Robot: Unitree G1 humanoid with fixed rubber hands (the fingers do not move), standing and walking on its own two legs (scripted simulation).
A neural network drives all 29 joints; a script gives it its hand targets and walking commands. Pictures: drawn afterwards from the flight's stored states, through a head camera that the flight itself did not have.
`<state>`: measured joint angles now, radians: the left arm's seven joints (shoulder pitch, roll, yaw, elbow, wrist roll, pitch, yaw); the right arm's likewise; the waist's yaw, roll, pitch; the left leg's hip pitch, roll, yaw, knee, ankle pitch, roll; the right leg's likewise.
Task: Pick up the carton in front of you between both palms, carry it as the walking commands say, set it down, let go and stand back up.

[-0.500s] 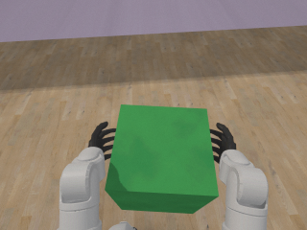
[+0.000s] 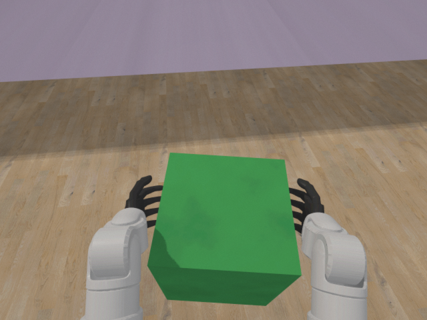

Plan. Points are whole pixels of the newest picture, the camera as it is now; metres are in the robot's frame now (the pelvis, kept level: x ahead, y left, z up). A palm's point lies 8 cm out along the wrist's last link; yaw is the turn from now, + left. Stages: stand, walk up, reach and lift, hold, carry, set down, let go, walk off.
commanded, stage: carry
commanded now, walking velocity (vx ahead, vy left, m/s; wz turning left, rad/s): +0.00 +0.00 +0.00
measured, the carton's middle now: (221, 234) +0.28 +0.00 +0.01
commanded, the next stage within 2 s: none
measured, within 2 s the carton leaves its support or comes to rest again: neither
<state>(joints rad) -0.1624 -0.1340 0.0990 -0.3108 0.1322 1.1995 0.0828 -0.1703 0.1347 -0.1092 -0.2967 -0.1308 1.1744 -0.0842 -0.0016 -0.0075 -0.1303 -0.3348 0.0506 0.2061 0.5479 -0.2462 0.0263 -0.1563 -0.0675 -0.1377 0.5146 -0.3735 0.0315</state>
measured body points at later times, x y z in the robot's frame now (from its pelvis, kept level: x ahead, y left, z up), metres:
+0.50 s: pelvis +0.00 -0.01 -0.01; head -0.01 -0.01 +0.44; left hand +0.29 +0.13 +0.03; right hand +0.29 -0.17 +0.03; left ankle +0.00 +0.10 -0.74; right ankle -0.11 -0.11 -0.74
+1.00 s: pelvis -0.05 -0.01 +0.00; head -0.07 -0.01 +0.45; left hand +0.25 +0.14 +0.03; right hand +0.25 -0.17 +0.03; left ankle +0.00 +0.10 -0.74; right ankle -0.11 -0.11 -0.74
